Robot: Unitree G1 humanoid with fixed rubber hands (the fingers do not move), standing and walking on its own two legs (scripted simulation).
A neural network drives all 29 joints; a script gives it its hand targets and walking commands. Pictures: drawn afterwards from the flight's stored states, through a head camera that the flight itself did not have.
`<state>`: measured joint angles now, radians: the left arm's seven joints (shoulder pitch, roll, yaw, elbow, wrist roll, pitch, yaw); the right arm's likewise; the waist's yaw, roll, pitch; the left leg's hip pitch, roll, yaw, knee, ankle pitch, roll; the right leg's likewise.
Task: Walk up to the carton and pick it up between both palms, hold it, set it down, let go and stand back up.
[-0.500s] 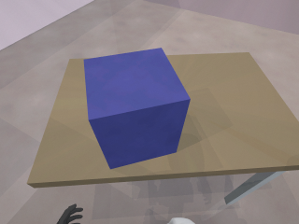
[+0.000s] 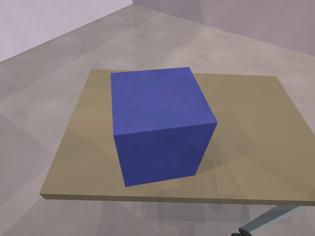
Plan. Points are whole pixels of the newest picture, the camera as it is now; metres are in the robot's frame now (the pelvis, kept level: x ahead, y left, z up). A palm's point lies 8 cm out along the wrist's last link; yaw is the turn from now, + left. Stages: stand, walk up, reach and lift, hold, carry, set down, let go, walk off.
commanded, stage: walk up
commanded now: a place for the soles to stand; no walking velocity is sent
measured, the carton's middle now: (156, 128) +0.38 +0.01 +0.06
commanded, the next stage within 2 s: none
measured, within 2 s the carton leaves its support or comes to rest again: neither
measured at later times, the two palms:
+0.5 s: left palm out of the picture +0.05 +0.27 -0.12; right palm out of the picture +0.05 -0.27 -0.12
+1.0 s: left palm out of the picture -0.08 +0.25 -0.12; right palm out of the picture -0.02 -0.26 -0.12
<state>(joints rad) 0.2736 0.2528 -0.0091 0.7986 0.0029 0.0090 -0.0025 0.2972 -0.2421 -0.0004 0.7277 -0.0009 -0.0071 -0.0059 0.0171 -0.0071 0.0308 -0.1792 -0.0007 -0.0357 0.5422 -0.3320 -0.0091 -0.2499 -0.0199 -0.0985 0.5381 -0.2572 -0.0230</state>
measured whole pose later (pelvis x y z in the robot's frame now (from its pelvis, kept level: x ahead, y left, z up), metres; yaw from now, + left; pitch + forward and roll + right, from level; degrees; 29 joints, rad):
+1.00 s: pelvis -0.10 +0.00 -0.01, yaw +1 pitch -3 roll -1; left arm 0.37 0.21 0.03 0.82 0.01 0.02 0.00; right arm 0.31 -0.26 -0.04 0.75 -0.02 0.03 0.01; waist 0.00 0.05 0.03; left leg -0.32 0.01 -0.05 0.59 -0.22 -0.01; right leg -0.21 0.04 0.03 0.59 -0.34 -0.02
